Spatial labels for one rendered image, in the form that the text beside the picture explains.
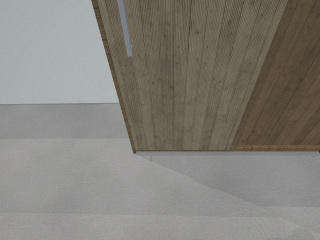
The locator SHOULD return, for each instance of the handle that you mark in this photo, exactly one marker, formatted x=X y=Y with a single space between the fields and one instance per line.
x=125 y=28

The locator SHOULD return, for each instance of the wardrobe door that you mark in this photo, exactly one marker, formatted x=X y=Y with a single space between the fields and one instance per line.
x=193 y=67
x=284 y=106

